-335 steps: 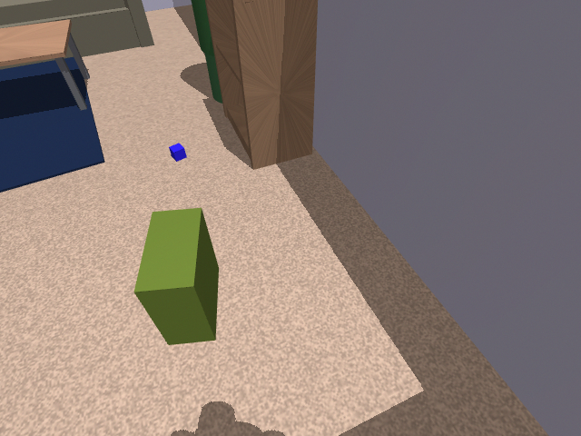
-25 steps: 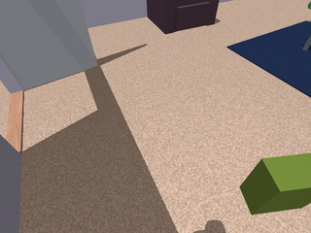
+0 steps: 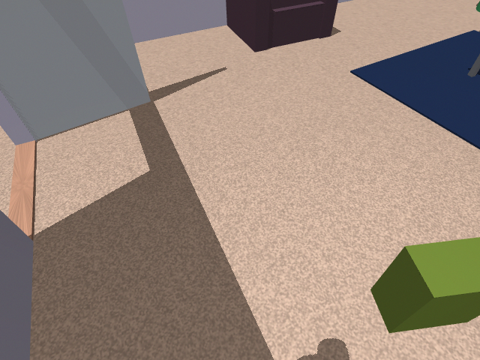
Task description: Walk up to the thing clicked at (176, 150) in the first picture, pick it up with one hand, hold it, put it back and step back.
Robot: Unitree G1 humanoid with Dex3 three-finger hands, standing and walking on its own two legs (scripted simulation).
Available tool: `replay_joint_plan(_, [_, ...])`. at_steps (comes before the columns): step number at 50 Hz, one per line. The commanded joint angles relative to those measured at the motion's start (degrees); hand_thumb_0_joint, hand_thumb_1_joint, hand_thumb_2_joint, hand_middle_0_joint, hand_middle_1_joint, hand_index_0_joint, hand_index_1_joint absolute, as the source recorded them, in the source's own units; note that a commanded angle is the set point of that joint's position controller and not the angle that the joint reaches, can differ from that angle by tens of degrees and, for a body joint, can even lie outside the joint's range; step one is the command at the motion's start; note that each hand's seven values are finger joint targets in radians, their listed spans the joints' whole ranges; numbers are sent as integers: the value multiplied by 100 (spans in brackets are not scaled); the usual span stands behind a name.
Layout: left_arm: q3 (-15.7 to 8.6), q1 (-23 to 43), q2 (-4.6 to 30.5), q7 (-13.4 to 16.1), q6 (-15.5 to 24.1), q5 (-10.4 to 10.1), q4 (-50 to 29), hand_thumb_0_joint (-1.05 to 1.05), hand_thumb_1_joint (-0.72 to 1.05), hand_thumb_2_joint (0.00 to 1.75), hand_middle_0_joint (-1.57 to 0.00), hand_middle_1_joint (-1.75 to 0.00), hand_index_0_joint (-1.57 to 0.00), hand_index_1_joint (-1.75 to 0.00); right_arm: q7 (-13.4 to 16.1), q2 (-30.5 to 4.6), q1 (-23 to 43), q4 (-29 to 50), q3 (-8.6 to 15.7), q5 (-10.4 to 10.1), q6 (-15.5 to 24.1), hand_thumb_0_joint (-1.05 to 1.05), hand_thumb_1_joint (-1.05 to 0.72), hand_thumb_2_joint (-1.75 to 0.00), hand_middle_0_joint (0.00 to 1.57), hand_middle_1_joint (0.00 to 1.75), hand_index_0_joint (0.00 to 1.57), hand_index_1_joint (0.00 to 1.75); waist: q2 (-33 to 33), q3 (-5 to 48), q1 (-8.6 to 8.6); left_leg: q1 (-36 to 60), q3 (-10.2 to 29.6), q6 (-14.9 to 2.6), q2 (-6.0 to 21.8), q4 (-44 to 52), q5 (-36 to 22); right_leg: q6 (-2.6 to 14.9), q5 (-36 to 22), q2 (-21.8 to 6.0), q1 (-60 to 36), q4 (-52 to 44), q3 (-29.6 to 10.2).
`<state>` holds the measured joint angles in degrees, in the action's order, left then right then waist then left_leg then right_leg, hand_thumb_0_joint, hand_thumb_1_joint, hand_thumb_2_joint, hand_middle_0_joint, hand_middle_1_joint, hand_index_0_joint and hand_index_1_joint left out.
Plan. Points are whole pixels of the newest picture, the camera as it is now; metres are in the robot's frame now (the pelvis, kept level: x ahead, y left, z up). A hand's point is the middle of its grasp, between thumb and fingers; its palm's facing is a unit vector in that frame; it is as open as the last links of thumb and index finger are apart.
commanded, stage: stand
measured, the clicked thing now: out of the picture +0.79 -1.63 -0.75
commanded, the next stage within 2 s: walk up in 0.20 s
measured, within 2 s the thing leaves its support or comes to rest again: neither
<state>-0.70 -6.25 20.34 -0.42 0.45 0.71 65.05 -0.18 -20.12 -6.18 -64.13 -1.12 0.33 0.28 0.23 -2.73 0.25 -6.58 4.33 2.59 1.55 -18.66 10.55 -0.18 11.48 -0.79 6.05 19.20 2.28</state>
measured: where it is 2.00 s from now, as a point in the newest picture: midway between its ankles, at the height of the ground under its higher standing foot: outside the picture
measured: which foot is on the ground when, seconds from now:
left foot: down 0.00-0.90, up 0.92-1.00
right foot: down 0.00-0.46, up 0.48-0.86, down 0.88-1.00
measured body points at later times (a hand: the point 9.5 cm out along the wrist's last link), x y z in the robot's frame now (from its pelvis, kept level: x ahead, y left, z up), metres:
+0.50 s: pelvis +0.05 +0.04 -0.02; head +0.07 +0.07 +0.43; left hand +0.06 +0.37 -0.16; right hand +0.12 -0.29 -0.12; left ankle +0.08 +0.16 -0.75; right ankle -0.01 -0.11 -0.72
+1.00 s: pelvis +0.18 -0.01 -0.03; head +0.23 -0.03 +0.42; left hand +0.31 +0.28 -0.14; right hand +0.24 -0.32 -0.16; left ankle +0.10 +0.13 -0.70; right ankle +0.27 -0.11 -0.75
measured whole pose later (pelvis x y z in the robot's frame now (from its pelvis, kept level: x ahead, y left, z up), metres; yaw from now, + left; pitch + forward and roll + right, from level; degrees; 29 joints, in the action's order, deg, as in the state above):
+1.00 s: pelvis +0.18 -0.01 -0.03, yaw -2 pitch -3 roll +1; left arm -2.5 -7.9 19.3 -1.8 0.2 0.9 49.9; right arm 0.9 -21.5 -13.7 -49.9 1.6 -0.4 0.7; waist 1.1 -10.0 -0.6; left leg -13.7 0.2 -0.6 1.2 -55.8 34.3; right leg 2.4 10.7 0.0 21.8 35.6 0.8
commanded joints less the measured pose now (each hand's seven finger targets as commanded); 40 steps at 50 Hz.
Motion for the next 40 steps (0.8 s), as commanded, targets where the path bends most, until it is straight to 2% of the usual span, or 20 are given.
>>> replay_joint_plan(1, [-211,187,1231,84,120,-25,-324,0,90,90,-20,-30,-20,-30,93,-1225,166,310,244,9,92,0,-90,-90,20,30,20,30,25,377,11,-75,285,-298,491,179,-982,115,-835,-679,-188,-336,-508])
replay_joint_plan(9, [-224,197,1270,84,131,-13,-361,0,90,90,-20,-30,-20,-30,92,-1224,98,321,252,18,104,0,-90,-90,20,30,20,30,15,525,-1,-49,282,-297,526,174,-1207,115,-1050,-701,-326,-264,-497])
replay_joint_plan(10, [-546,-224,1546,-47,146,44,-649,0,90,90,-20,-30,-20,-30,-3,-1489,-185,594,506,94,176,0,-90,-90,20,30,20,30,-210,945,96,-137,65,-653,107,-355,1245,372,1498,-399,-640,2,-476])
replay_joint_plan(11, [-598,-469,1590,-81,129,95,-565,0,90,90,-20,-30,-20,-30,-41,-1479,-133,653,537,153,180,0,-90,-90,20,30,20,30,-307,536,229,-981,73,-673,66,-591,2238,568,2719,-616,-663,-157,-877])
replay_joint_plan(13, [-750,-634,1853,-97,125,140,-676,0,90,90,-20,-30,-20,-30,-96,-1362,212,885,565,187,147,0,-90,-90,20,30,20,30,-1007,-206,446,-2164,-518,-442,-217,-2118,1757,1077,3575,-1624,-541,-1151,-2055])
replay_joint_plan(14, [-798,-600,1920,-93,163,152,-828,0,90,90,-20,-30,-20,-30,-106,-1393,200,966,600,221,152,0,-90,-90,20,30,20,30,-927,-526,454,-2524,-389,-382,64,-2604,1727,1370,3308,-2056,-394,-1354,-2364])
replay_joint_plan(15, [-809,-599,1881,-96,184,170,-902,0,90,90,-20,-30,-20,-30,-121,-1391,156,1001,630,206,189,0,-90,-90,20,30,20,30,-710,-738,436,-2701,-231,-396,273,-2484,1672,1480,2674,-2076,-431,-1240,-2293])
replay_joint_plan(18, [-787,-531,1766,-149,192,186,-1095,0,90,90,-20,-30,-20,-30,-206,-1234,-44,1114,666,213,322,0,-90,-90,20,30,20,30,-765,-775,316,-2110,-297,-448,326,-1926,1755,1331,1664,-1617,-109,-911,-1536])
replay_joint_plan(21, [-644,109,1453,-222,107,102,-1499,0,90,90,-20,-30,-20,-30,-148,-1205,-1517,773,838,191,442,0,-90,-90,20,30,20,30,-514,-69,-561,402,-727,-328,-72,-311,73,786,324,-813,992,818,-330])
replay_joint_plan(22, [-544,9,1084,-244,81,54,-1596,0,90,90,-20,-30,-20,-30,-62,-1587,-2144,631,1005,229,455,0,-90,-90,20,30,20,30,680,179,-798,1313,196,-340,359,242,360,466,718,-152,1816,2492,203])
replay_joint_plan(23, [-434,-335,734,-230,47,75,-1698,0,90,90,-20,-30,-20,-30,17,-2199,-2415,705,1141,309,478,0,-90,-90,20,30,20,30,1847,191,-817,1743,2562,-595,1638,839,1170,226,2310,699,3189,3929,-297])
replay_joint_plan(24, [-573,-594,1255,-166,-57,52,-1496,0,90,90,-20,-30,-20,-30,40,-2303,-1785,968,1135,232,477,0,-90,-90,20,30,20,30,746,209,-561,756,3141,-963,1989,1061,2796,318,2078,323,2742,4206,-1185])
replay_joint_plan(25, [-590,-803,1485,-177,-75,0,-1452,0,90,90,-20,-30,-20,-30,23,-2284,-1302,1164,1107,167,471,0,-90,-90,20,30,20,30,704,-237,-312,64,2962,-1289,2085,1189,3479,390,1758,-15,2662,4314,-1222])
replay_joint_plan(26, [-561,-819,1531,-193,-42,-23,-1421,0,90,90,-20,-30,-20,-30,2,-2106,-912,1274,1057,144,472,0,-90,-90,20,30,20,30,584,-427,-160,40,2348,-1406,1901,1036,2857,383,1416,-128,2741,4384,-1219])
replay_joint_plan(28, [-620,-1289,1496,-227,-19,-21,-1245,0,90,90,-20,-30,-20,-30,-4,-1660,-713,1510,910,133,521,0,-90,-90,20,30,20,30,666,-439,89,204,1145,-1164,1413,738,1485,270,877,-211,2606,4042,-1233])
replay_joint_plan(30, [-617,-1200,1431,-258,-18,13,-1298,0,90,90,-20,-30,-20,-30,7,-1604,-1219,1466,906,90,580,0,-90,-90,20,30,20,30,647,-388,-106,269,723,-1167,1373,606,-172,111,609,-165,2478,3871,-1130])
replay_joint_plan(33, [-559,-943,1296,-307,-32,7,-1588,0,90,90,-20,-30,-20,-30,47,-1661,-1444,1541,928,65,599,0,-90,-90,20,30,20,30,736,-449,-172,547,194,-1202,1320,430,-1688,22,286,-161,2614,3300,-980])
replay_joint_plan(35, [-543,-839,1259,-314,-29,2,-1710,0,90,90,-20,-30,-20,-30,63,-1674,-1437,1667,925,67,593,0,-90,-90,20,30,20,30,785,-497,-155,492,-77,-1323,1366,256,-2366,10,260,-226,2530,2950,-827])
replay_joint_plan(37, [-480,-631,1068,-306,-22,5,-1793,0,90,90,-20,-30,-20,-30,69,-1624,-1322,1769,892,71,540,0,-90,-90,20,30,20,30,892,-492,-174,219,-556,-1188,1159,-56,-3018,88,33,-197,2054,2245,-514])
replay_joint_plan(40, [-447,-590,963,-254,9,4,-1721,0,90,90,-20,-30,-20,-30,86,-1516,-1136,1889,814,43,413,0,-90,-90,20,30,20,30,888,-254,-156,-211,-683,-1041,986,-474,-2909,143,-425,-70,1158,1630,-34])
